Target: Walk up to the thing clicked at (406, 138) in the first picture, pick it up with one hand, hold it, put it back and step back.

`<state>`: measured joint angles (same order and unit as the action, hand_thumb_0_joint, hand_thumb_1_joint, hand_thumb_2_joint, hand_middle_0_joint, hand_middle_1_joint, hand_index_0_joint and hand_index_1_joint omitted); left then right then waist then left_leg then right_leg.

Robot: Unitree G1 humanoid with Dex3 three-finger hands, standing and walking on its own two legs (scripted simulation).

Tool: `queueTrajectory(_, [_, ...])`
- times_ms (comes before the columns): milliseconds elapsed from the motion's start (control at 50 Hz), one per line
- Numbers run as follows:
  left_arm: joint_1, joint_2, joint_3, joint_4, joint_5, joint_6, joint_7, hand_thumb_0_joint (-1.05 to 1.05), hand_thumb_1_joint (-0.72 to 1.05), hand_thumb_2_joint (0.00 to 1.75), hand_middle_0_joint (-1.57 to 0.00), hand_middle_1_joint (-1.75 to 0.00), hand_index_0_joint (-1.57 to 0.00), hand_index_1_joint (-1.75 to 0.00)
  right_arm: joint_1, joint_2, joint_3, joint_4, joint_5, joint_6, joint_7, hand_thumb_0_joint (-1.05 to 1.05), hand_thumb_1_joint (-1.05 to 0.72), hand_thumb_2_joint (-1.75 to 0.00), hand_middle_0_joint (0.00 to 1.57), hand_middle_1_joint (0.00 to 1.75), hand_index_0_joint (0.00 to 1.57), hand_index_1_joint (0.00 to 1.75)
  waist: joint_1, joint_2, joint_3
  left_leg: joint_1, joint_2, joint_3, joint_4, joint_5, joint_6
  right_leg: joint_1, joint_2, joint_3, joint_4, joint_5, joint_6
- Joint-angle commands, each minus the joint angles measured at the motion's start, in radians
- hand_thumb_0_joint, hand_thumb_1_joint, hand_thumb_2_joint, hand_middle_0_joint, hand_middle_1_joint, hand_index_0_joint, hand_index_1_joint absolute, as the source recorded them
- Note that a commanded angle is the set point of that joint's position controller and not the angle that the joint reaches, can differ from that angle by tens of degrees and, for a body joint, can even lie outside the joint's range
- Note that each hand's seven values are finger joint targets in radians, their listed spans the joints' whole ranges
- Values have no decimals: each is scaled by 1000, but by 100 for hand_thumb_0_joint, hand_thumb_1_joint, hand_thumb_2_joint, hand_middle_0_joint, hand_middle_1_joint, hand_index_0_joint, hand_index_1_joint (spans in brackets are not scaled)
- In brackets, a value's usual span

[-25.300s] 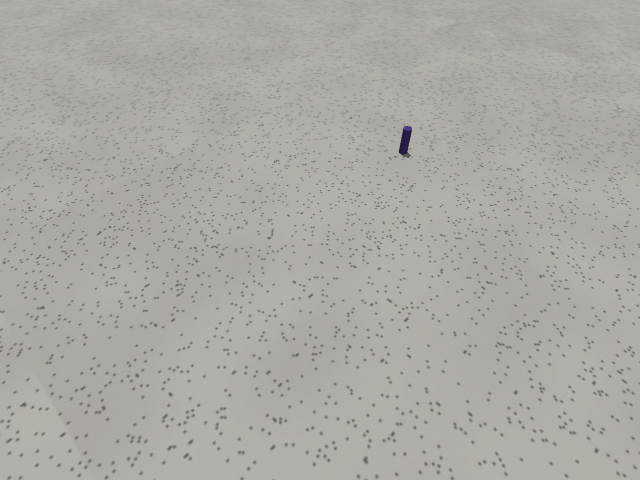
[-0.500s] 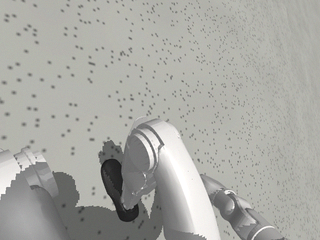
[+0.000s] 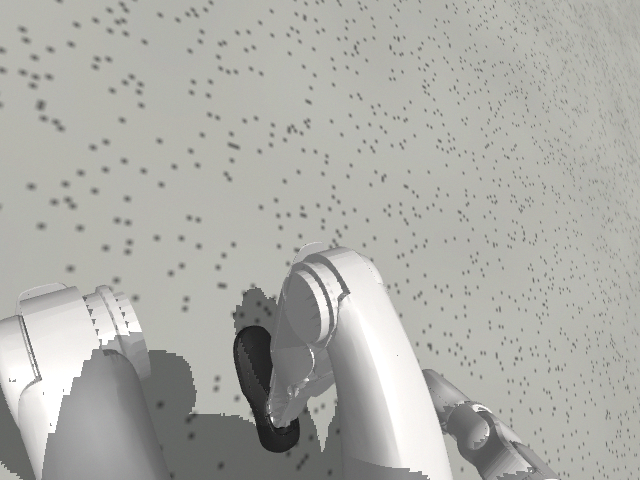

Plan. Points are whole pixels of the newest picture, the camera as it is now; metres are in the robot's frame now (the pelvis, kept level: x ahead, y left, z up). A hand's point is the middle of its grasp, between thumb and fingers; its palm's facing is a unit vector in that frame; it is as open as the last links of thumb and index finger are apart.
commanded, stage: rise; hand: left
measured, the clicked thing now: out of the picture +0.44 +0.31 -0.23
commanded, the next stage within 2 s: home in 0.10 s
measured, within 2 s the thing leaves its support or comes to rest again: neither
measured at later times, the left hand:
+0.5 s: hand out of the picture +0.34 +0.45 +0.02, palm faces +0.44 -0.74 -0.50, open 17.2 cm
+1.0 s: hand out of the picture +0.25 +0.32 +0.21, palm faces +0.39 -0.82 -0.42, open 17.4 cm
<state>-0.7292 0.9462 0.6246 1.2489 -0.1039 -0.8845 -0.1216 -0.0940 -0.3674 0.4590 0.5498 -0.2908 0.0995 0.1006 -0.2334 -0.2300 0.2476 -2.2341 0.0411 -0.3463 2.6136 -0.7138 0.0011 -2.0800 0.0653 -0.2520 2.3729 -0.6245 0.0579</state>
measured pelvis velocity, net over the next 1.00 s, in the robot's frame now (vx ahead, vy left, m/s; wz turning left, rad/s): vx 0.06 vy -0.01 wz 0.25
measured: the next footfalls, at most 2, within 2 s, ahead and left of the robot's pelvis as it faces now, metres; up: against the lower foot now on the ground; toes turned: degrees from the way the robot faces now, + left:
none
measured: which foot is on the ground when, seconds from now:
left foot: down 0.00-1.00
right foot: down 0.00-1.00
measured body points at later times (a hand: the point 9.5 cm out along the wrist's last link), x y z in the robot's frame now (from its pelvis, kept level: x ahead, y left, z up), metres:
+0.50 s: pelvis +0.01 -0.01 +0.07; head +0.20 +0.09 +0.47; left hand +0.31 +0.49 +0.05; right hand +0.18 -0.25 -0.04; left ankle +0.08 +0.12 -0.26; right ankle +0.14 -0.12 -0.26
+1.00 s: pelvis +0.06 -0.01 +0.31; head +0.18 +0.05 +0.74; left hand +0.23 +0.36 +0.24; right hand +0.30 -0.21 +0.22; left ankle +0.07 +0.12 -0.26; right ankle +0.13 -0.12 -0.26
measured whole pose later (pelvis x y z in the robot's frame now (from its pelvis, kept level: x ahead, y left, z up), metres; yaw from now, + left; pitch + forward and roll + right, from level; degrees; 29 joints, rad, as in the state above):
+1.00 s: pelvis +0.06 -0.01 +0.31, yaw +15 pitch +25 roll -4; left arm 0.03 0.37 0.20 0.41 0.01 0.09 0.13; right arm 0.14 -0.25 0.01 0.52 0.05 0.05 -0.10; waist -0.05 0.01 -0.17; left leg -1.33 0.05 -0.05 1.49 -0.60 -0.01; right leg -1.27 0.00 -0.07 1.44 -0.60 0.00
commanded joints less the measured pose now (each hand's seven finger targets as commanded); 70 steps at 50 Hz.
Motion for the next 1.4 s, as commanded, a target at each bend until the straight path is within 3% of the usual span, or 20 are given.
queueTrajectory(0, [-209, 163, -36, -222, -42, 29, -72, 0, -61, 0, -8, -5, -11, -2, 115, -331, -172, 11, 44, 1, -31, 0, -90, -89, 20, 30, 20, 30, -70, 579, -637, 400, 49, 105, -363, 138, -9, 239, 28, -48, -177, 164, -74])
queueTrajectory(40, [-202, 115, -62, -176, -46, 69, -94, 0, -53, 6, -6, -4, -5, -4, 125, -318, -189, 15, 68, -4, -31, 0, -84, -89, 20, 30, 20, 30, -65, 540, -605, 372, 45, 100, -382, 85, -5, 176, 22, -47, -176, 114, -79])
queueTrajectory(60, [-158, 302, 12, -154, 100, 129, -35, 0, -51, 5, -7, -8, -8, -7, 140, -304, -257, 21, 99, 4, -31, 0, -91, -91, 20, 30, 20, 30, 23, 602, -701, 464, 41, 132, -419, 127, -8, 170, 16, -24, -201, 117, -86])
queueTrajectory(100, [-241, 227, -26, -237, 102, 178, -19, 0, -52, 5, -7, -8, -8, -7, 176, -283, -267, 10, 120, 19, -22, 0, -92, -91, 20, 30, 20, 30, -2, 633, -734, 478, 42, 132, -445, 133, -11, 143, 10, -17, -196, 118, -89])
queueTrajectory(140, [-227, 286, -1, -311, 132, 237, 0, 0, -53, 4, -8, -9, -9, -8, 190, -265, -295, 11, 143, 29, -20, 0, -95, -92, 20, 30, 20, 30, 46, 662, -790, 504, 35, 158, -468, 140, -8, 152, 5, 6, -213, 112, -94])
queueTrajectory(200, [-233, 341, 29, -376, 177, 326, 31, 0, -43, 11, -7, -8, -7, -8, 233, -248, -332, 11, 168, 45, -21, 0, -90, -90, 20, 30, 20, 30, 60, 684, -847, 520, 30, 180, -494, 154, -4, 155, -1, 29, -218, 110, -96])
queueTrajectory(300, [-95, 229, 0, -426, 200, 473, 66, 0, -47, 10, -6, -7, -6, -7, 266, -210, -399, 11, 213, 65, -35, 0, -90, -90, 20, 30, 20, 30, 109, 629, -870, 535, 18, 217, -566, 132, 2, 145, -11, 65, -279, 81, -99])
queueTrajectory(420, [71, 28, -107, -616, 185, 626, 98, 0, -52, 7, -5, -6, -5, -6, 299, -170, -497, -16, 274, 63, -48, 0, -90, -90, 20, 30, 20, 30, 145, 495, -969, 597, 6, 243, -694, 90, 18, 216, -19, 116, -422, 48, -100])
queueTrajectory(540, [302, -3, -111, -925, 155, 742, 157, 0, -50, 8, -6, -6, -6, -6, 286, -133, -531, -79, 326, 50, -92, 0, -90, -90, 20, 30, 20, 30, 194, 383, -1031, 708, 1, 251, -871, 16, 30, 435, -28, 162, -618, -8, -88])
queueTrajectory(620, [378, -17, -105, -1075, 145, 792, 201, 0, -51, 8, -6, -6, -6, -6, 294, -92, -528, -100, 338, 34, -133, 0, -90, -90, 20, 30, 20, 30, 206, 395, -1057, 848, -1, 275, -951, 130, 28, 596, -39, 197, -726, 75, -87])
queueTrajectory(720, [548, -236, -223, -945, 133, 851, 233, 0, -52, 7, -5, -6, -5, -6, 266, -43, -518, -105, 335, -7, -178, 0, -90, -90, 20, 30, 20, 30, 171, 346, -891, 924, -13, 311, -1065, 156, 33, 725, -44, 220, -895, 87, -84])
queueTrajectory(800, [565, -252, -247, -1017, 125, 877, 253, 0, -58, 4, -5, -5, -5, -5, 293, -33, -515, -103, 337, -39, -198, 0, -90, -90, 20, 30, 20, 30, 187, 354, -889, 1062, -14, 320, -1162, 244, 28, 868, -53, 228, -1003, 164, -81])
queueTrajectory(840, [646, -363, -327, -959, 118, 903, 253, 0, -57, 4, -5, -5, -5, -5, 295, -23, -508, -109, 336, -54, -204, 0, -90, -90, 20, 30, 20, 30, 172, 348, -838, 1136, -13, 314, -1221, 297, 22, 906, -53, 213, -1044, 215, -83])
queueTrajectory(920, [693, -374, -340, -1005, 114, 935, 283, 0, -53, 6, -5, -6, -5, -5, 313, -13, -504, -115, 333, -77, -220, 0, -90, -90, 20, 30, 20, 30, 189, 338, -813, 1251, -15, 313, -1336, 356, 17, 1052, -55, 205, -1151, 265, -83])
queueTrajectory(1020, [821, -479, -430, -1029, 104, 989, 303, 0, -52, 7, -5, -6, -6, -6, 319, 7, -492, -123, 331, -104, -240, 0, -90, -90, 20, 30, 20, 30, 187, 329, -725, 1391, -16, 320, -1472, 417, 9, 1194, -53, 201, -1279, 320, -81])
queueTrajectory(1100, [860, -461, -436, -1197, 101, 1020, 326, 0, -51, 8, -6, -6, -6, -6, 339, 14, -491, -145, 331, -120, -261, 0, -90, -90, 20, 30, 20, 30, 203, 347, -701, 1515, -18, 326, -1578, 465, 6, 1326, -53, 197, -1376, 368, -78])
queueTrajectory(1140, [948, -545, -507, -1176, 98, 1044, 326, 0, -50, 8, -6, -6, -6, -6, 335, 29, -480, -152, 328, -130, -269, 0, -90, -90, 20, 30, 20, 30, 188, 336, -642, 1553, -18, 326, -1627, 475, 3, 1361, -50, 189, -1416, 377, -77])
queueTrajectory(1280, [1100, -571, -554, -1414, 91, 1090, 332, 0, -50, 8, -6, -6, -6, -6, 323, 43, -477, -211, 321, -166, -296, 0, -90, -90, 20, 30, 20, 30, 202, 303, -571, 1644, -21, 325, -1735, 491, 7, 1487, -44, 176, -1525, 396, -73])
queueTrajectory(1320, [1182, -643, -603, -1366, 89, 1105, 322, 0, -53, 7, -5, -6, -5, -6, 327, 52, -473, -207, 320, -175, -297, 0, -90, -90, 20, 30, 20, 30, 195, 262, -477, 1633, -19, 318, -1764, 458, 6, 1481, -40, 164, -1551, 365, -70])
queueTrajectory(1380, [1207, -636, -590, -1411, 90, 1108, 315, 0, -53, 7, -5, -6, -5, -6, 316, 47, -479, -231, 317, -190, -300, 0, -90, -90, 20, 30, 20, 30, 200, 250, -448, 1645, -20, 320, -1789, 454, 5, 1503, -37, 161, -1580, 359, -67])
